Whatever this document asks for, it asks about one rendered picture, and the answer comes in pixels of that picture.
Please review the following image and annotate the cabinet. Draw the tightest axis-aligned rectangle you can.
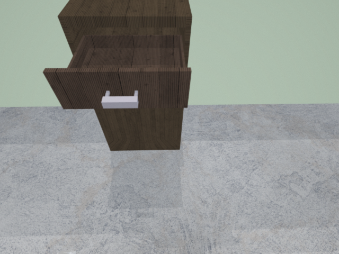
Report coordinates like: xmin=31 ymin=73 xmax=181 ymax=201
xmin=58 ymin=0 xmax=192 ymax=151

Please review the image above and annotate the handle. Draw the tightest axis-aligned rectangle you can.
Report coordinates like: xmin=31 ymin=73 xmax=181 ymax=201
xmin=101 ymin=90 xmax=138 ymax=108

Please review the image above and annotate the drawer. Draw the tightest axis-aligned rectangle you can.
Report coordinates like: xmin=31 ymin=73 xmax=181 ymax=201
xmin=43 ymin=35 xmax=192 ymax=109

